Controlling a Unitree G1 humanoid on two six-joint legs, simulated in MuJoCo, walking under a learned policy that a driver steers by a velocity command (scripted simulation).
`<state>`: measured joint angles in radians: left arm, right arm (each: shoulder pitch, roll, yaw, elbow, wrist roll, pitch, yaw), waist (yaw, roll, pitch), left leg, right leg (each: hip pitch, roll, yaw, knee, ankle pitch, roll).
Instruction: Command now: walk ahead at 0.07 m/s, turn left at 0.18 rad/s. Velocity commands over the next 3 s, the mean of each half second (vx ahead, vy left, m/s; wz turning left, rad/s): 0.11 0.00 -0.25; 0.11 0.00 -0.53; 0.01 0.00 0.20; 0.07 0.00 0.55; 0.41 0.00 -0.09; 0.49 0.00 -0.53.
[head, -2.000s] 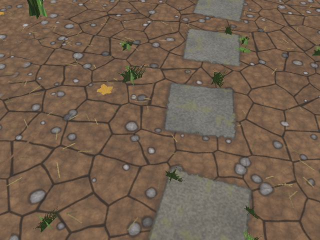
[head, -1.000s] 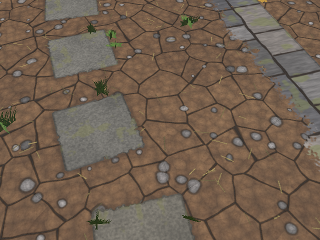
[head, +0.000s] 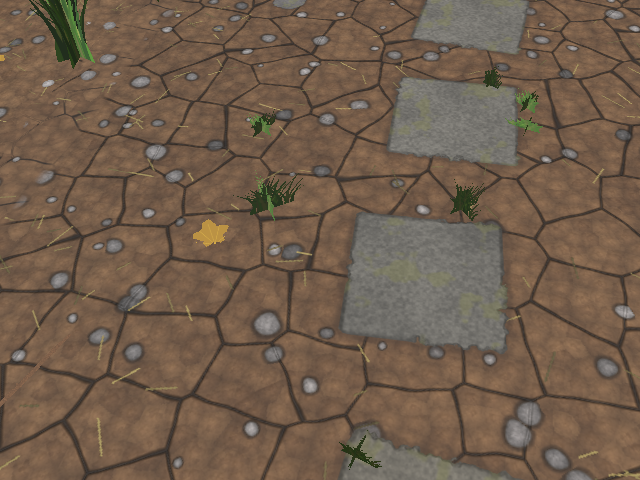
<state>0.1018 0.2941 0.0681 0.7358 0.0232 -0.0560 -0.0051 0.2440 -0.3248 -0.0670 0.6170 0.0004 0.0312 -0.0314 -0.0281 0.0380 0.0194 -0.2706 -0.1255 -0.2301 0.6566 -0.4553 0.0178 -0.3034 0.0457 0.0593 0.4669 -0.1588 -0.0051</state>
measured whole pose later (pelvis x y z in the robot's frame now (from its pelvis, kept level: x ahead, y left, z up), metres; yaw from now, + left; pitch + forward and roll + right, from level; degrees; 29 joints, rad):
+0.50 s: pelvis +0.06 -0.01 +0.00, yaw -12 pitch +1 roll +1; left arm 0.16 0.33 0.07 0.71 -0.03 0.01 -0.04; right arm 0.30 -0.29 -0.07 0.67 0.00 -0.02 -0.04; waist -0.04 -0.01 0.02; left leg -0.10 0.04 0.04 0.39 -0.31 -0.03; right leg -0.48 -0.04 -0.01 0.87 -0.39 0.01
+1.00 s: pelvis +0.15 -0.09 +0.00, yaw -29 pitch +2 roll +1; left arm 0.21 0.33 0.06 0.67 -0.01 0.04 0.03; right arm 0.11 -0.30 -0.05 0.64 0.00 -0.01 -0.02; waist 0.03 0.02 0.04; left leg -0.50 -0.02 -0.10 0.74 -0.27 -0.10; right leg -0.25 0.12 0.17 0.49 -0.26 -0.07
